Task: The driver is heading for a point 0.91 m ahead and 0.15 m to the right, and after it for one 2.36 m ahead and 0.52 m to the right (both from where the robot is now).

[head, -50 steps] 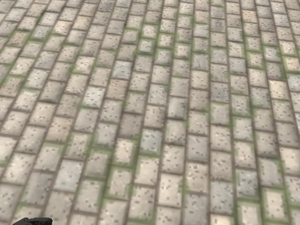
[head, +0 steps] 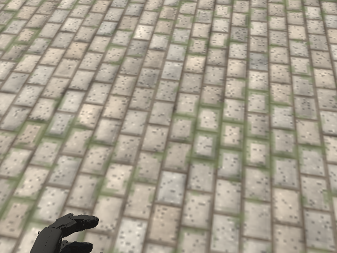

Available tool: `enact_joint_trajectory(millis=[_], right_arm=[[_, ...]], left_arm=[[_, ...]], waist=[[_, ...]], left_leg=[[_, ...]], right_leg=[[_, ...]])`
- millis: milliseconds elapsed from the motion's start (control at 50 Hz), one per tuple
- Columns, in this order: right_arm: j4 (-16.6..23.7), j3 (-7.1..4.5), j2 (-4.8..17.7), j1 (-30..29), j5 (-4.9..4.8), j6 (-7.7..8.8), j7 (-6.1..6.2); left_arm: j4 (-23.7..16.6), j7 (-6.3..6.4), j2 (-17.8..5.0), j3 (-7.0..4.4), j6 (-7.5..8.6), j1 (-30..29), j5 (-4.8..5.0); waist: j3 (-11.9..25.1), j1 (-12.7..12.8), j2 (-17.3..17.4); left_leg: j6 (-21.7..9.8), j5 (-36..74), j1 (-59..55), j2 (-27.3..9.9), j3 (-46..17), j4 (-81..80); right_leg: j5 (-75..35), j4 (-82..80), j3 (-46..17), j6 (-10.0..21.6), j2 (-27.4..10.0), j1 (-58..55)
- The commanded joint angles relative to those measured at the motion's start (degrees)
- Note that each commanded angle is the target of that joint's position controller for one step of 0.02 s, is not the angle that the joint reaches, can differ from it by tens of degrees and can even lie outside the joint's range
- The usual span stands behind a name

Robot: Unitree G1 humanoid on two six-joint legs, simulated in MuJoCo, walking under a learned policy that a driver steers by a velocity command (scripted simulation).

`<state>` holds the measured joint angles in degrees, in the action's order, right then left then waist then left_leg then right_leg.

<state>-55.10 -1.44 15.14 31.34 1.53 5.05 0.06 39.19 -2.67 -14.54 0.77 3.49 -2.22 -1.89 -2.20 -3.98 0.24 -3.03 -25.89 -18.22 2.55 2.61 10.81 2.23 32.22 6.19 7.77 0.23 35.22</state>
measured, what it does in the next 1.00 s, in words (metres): walks ahead, turning right: left foot, then right foot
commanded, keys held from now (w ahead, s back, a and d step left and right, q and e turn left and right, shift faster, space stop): w+shift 0.46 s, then w+e+shift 0.30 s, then e+shift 0.24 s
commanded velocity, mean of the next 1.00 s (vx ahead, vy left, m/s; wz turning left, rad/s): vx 0.90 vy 0.00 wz -0.32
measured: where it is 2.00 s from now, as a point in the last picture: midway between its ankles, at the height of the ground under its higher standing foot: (168, 96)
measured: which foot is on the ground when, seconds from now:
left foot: down 0.00-0.02, up 0.04-0.44, down 0.46-0.90, up 0.92-1.00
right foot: down 0.00-0.46, up 0.48-0.88, down 0.90-1.00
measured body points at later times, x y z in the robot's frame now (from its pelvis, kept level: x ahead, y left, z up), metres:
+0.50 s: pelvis +0.50 +0.03 +0.00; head +0.54 +0.04 +0.45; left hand +0.45 +0.31 -0.13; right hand +0.71 -0.21 -0.08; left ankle +0.64 +0.11 -0.70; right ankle +0.22 -0.08 -0.63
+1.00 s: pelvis +0.96 +0.00 +0.01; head +1.00 +0.00 +0.45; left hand +1.17 +0.21 -0.12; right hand +0.97 -0.28 -0.11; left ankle +0.86 +0.19 -0.55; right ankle +1.07 -0.04 -0.70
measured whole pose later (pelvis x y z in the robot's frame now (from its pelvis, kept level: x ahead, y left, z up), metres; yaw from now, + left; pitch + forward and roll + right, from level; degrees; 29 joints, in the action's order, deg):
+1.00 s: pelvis +0.96 +0.00 +0.01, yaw -23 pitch -1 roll +0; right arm -45.8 -0.4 12.3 12.4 -0.5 6.9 1.2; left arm 44.9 -2.3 -17.3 -3.0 2.6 11.8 -0.3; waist -5.6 0.7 -2.6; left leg 3.5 -28.3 18.1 2.2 -3.8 85.3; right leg 7.4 34.3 3.9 11.6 10.3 25.9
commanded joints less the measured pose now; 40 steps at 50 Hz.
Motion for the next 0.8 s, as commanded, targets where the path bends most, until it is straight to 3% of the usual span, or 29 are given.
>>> enact_joint_trajectory(millis=[20, 40, 60, 80, 100, 120, 140, 160, 180, 240, 280, 340, 380, 400, 420, 440, 460, 480, 500, 520, 540, 560, 600, 640, 660, 720, 740, 780, 800], right_arm=[[5.4, -1.69, 8.2, -3.8, 0.39, -0.06, 0.59], [7.5, -0.57, 2.9, 0.8, -2.09, 1.24, -0.71], [8.3, -1.18, 7.3, -6.3, -1.73, 1.51, -0.08], [9.6, -0.94, 7.1, -11.2, -1.66, 1.77, -0.02], [9.7, -0.46, 6.0, -12.8, -1.04, 1.66, -0.26], [10.3, -0.22, 4.8, -14.0, 0.04, 0.88, -0.74], [10.3, 0.19, 3.5, -12.0, 0.69, -0.21, -1.46], [10.6, 0.47, 2.7, -13.0, 0.97, -1.10, -1.94], [11.9, 0.76, 2.1, -15.7, 1.20, -1.70, -2.34], [16.4, 1.43, 3.1, -26.8, 1.22, -1.65, -3.01], [17.5, 2.11, 2.3, -31.3, 0.41, -1.04, -3.98], [17.6, 1.92, 3.5, -34.2, -0.21, -0.90, -3.89], [17.5, 1.29, 4.9, -34.2, 0.41, -0.77, -3.22], [16.9, 0.71, 6.2, -31.6, 0.70, -0.82, -2.74], [15.1, -0.19, 8.0, -24.8, 0.69, -0.90, -2.10], [11.2, -1.34, 9.8, -12.5, 0.56, -1.11, -1.24], [8.2, -2.79, 13.3, -0.9, 1.16, -1.33, -0.19], [8.3, -4.69, 19.9, -0.8, 3.33, -0.85, 0.35], [8.6, -4.78, 17.4, -1.9, 1.75, -1.14, -0.50], [8.4, -4.21, 13.5, -8.9, 1.75, -0.58, -0.58], [8.1, -3.37, 9.3, -12.0, 1.52, 0.17, -0.85], [7.4, -2.94, 7.5, -13.5, 1.77, 0.66, -0.80], [5.2, -1.60, 3.6, -12.7, 0.96, 1.53, -0.76], [3.7, -1.55, 3.2, -12.0, -0.50, 2.54, -0.96], [3.5, -1.68, 4.0, -11.5, -0.57, 2.98, -1.09], [3.0, -1.40, 3.5, -10.7, -0.13, 3.59, -1.17], [2.8, -1.30, 3.9, -9.7, -0.30, 3.73, -1.00], [1.9, -1.03, 4.2, -8.1, -0.87, 3.44, 0.02], [2.0, -1.07, 5.2, -7.4, -1.10, 3.34, 0.84]], left_arm=[[6.8, 3.28, -17.3, -6.45, -0.59, 35.3, -1.50], [6.7, 2.64, -19.7, -7.22, -0.48, 32.8, -1.31], [6.4, 1.95, -15.7, -7.06, -0.33, 27.4, -0.41], [7.2, 1.93, -12.0, -6.33, 0.32, 24.2, 0.03], [8.0, 1.86, -9.0, -5.71, 0.81, 22.6, -0.29], [9.0, 2.03, -6.6, -4.84, 1.24, 21.4, -0.35], [9.7, 2.18, -5.2, -4.21, 1.55, 21.0, -0.33], [10.5, 2.13, -4.4, -3.95, 2.10, 21.6, 0.14], [11.3, 2.05, -5.1, -4.05, 2.68, 22.5, 0.80], [11.8, 1.48, -6.8, -4.42, 3.90, 23.4, 1.31], [12.0, 1.27, -7.6, -4.66, 4.69, 24.4, 2.13], [13.6, 1.36, -10.1, -5.05, 5.10, 27.9, 2.81], [14.6, 1.83, -11.8, -5.17, 4.31, 29.7, 2.08], [14.9, 2.36, -13.3, -5.42, 3.70, 29.9, 1.32], [15.2, 2.99, -14.9, -5.75, 2.75, 29.7, 0.33], [15.2, 3.64, -15.7, -6.00, 1.63, 28.1, -0.52], [14.5, 3.86, -13.1, -5.47, 1.28, 27.6, -1.07], [11.5, 2.33, -0.9, -2.80, 1.83, 36.1, 1.42], [11.5, 2.41, -5.1, -3.28, 2.77, 34.4, 2.90], [9.7, 3.06, -7.7, -3.90, 2.70, 25.5, 2.89], [9.4, 2.85, -7.5, -3.62, 2.76, 22.1, 2.49], [9.7, 2.34, -6.5, -3.49, 2.15, 21.2, 2.07], [9.9, 0.96, -3.9, -3.11, -0.22, 23.1, 0.64], [8.5, 0.13, -2.6, -2.96, -1.94, 19.4, 0.61], [6.8, -0.18, -2.2, -2.71, -2.36, 16.2, 0.66], [4.3, -0.72, -1.7, -2.06, -2.25, 9.1, 1.54], [3.0, -1.00, -1.6, -1.71, -1.95, 6.6, 1.52], [1.2, -1.48, -1.3, -1.17, -1.29, 1.4, 0.98], [1.4, -1.69, -1.5, -1.08, -0.92, 1.5, 0.49]], waist=[[19.4, 17.8, -3.1], [27.0, 11.1, -18.8], [19.9, 11.8, -9.1], [10.7, 10.0, -3.0], [6.1, 7.9, 1.9], [2.8, 5.2, 2.0], [2.2, 2.8, -0.8], [0.0, 2.0, -1.6], [-2.7, 1.6, -2.4], [-7.8, 2.4, -1.4], [-7.7, 3.4, -0.3], [-7.6, 4.7, -0.3], [-4.4, 4.6, -1.8], [-1.0, 3.0, -3.9], [3.5, -0.5, -6.0], [9.4, -6.4, -6.7], [15.2, -11.0, -5.5], [23.3, -2.1, 14.6], [29.0, -3.5, 14.2], [15.1, -1.9, 6.7], [8.9, -0.7, -0.2], [5.2, 1.3, -1.0], [2.3, 4.7, 2.2], [-1.4, 5.6, 2.3], [-2.8, 5.4, 3.1], [-5.1, 4.7, 2.2], [-6.1, 4.6, 2.1], [-8.7, 3.9, 0.2], [-7.6, 4.1, 0.0]], left_leg=[[-3.4, 49.6, 34.5, -6.4, 1.1, 58.8], [-1.9, 1.0, 52.5, 4.4, -6.6, 76.9], [-3.7, 4.9, 59.8, 0.4, -10.2, 78.9], [-3.8, 9.7, 61.0, -3.1, -9.0, 75.4], [-3.8, 10.7, 58.5, -5.4, -8.6, 70.5], [-3.5, 10.7, 55.6, -6.9, -9.0, 67.4], [-2.6, 10.2, 52.8, -7.6, -9.1, 65.2], [-1.8, 9.5, 53.0, -8.7, -8.9, 62.8], [-0.9, 10.0, 55.4, -9.9, -8.0, 60.0], [0.8, 21.2, 58.3, -11.6, -3.7, 44.1], [0.2, 32.1, 49.4, -9.9, 0.0, 30.5], [-1.6, 39.7, 46.1, -7.8, 1.9, 22.6], [-3.0, 34.5, 45.2, -4.1, 4.1, 20.0], [-3.8, 29.1, 41.9, -1.6, 4.7, 20.6], [-4.6, 23.2, 35.4, 0.4, 4.4, 21.6], [-5.5, 17.8, 23.7, 1.7, 4.3, 21.6], [-6.5, 9.6, 9.2, -4.2, -1.9, 24.3], [-12.2, -8.6, -8.5, -24.1, -33.3, 18.4], [-13.0, -17.1, -9.6, -26.6, -54.2, 4.4], [-10.3, -11.5, 0.3, -23.6, -41.2, 4.2], [-8.7, -2.3, 10.6, -21.9, -31.3, 4.1], [-6.7, 4.0, 17.8, -19.6, -24.2, 2.7], [-4.3, 8.8, 26.4, -17.1, -14.8, -0.5], [-1.8, 14.5, 27.6, -15.2, -7.0, -3.2], [-1.0, 19.0, 28.5, -15.0, -3.5, -4.4], [1.4, 34.1, 28.0, -10.1, 7.9, -5.8], [1.8, 41.4, 27.1, -10.4, 10.0, -5.6], [2.7, 53.7, 24.1, -10.2, 13.2, -5.2], [3.3, 64.9, 21.4, -10.2, 14.0, -2.1]], right_leg=[[27.4, 1.7, -16.2, 5.4, -10.0, -53.7], [39.0, -11.3, -52.4, 11.9, -22.9, -62.1], [36.0, -15.8, -52.1, 10.7, -19.9, -58.0], [28.0, -16.0, -41.3, 9.4, -18.8, -48.3], [22.9, -17.6, -35.1, 8.0, -16.8, -39.2], [20.5, -19.1, -29.5, 6.0, -13.7, -31.5], [21.2, -20.8, -26.6, 5.8, -13.0, -26.4], [21.3, -23.1, -24.4, 5.7, -12.0, -23.2], [20.9, -25.5, -22.1, 5.9, -11.6, -21.1], [11.6, -31.2, -13.6, 5.5, -8.0, -18.2], [3.2, -34.2, -8.2, 3.8, -5.7, -16.0], [-11.1, -36.6, -6.1, 3.2, -8.7, -26.6], [-30.3, -30.4, -4.4, 1.6, -9.4, -37.5], [-43.1, -24.1, -4.0, 0.7, -10.5, -41.4], [-51.9, -13.8, -3.4, -0.1, -11.3, -43.3], [-52.8, 1.6, -2.5, -0.8, -10.8, -40.6], [-40.6, 20.8, -2.8, -1.0, -8.6, -30.0], [12.3, 46.5, -5.0, -2.8, 0.6, -6.0], [23.2, 54.7, -12.4, -1.5, 3.8, 2.0], [15.7, 54.0, -11.9, -0.7, -1.1, 7.0], [11.0, 49.1, -11.7, -0.6, -3.8, 5.0], [9.9, 46.1, -11.9, -0.7, -5.6, 2.1], [9.2, 43.1, -11.9, -1.6, -7.6, -2.5], [7.2, 41.1, -10.8, -2.3, -8.6, 1.7], [4.9, 38.8, -9.3, -2.7, -8.8, 3.3], [-4.7, 28.8, -3.9, -2.3, -6.5, 4.4], [-6.6, 23.9, -1.7, -1.8, -6.2, 4.1], [-10.0, 12.9, 3.4, -1.0, -3.6, 2.1], [-12.0, 8.5, 6.3, -0.6, -0.6, -1.0]])
Velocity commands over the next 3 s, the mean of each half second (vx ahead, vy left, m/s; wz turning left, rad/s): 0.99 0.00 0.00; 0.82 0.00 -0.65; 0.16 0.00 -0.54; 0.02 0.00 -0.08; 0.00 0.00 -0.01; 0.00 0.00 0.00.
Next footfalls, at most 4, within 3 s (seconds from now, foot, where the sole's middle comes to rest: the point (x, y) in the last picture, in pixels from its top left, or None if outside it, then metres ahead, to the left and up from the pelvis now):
0.46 left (137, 194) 0.68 0.12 -0.74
0.90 right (171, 113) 1.11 -0.05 -0.74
1.30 left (159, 77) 1.36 -0.01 -0.74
1.64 right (187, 107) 1.14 -0.14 -0.74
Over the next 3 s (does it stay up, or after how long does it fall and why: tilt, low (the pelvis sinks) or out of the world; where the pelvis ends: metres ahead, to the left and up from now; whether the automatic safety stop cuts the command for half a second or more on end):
stays up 1.21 -0.06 0.03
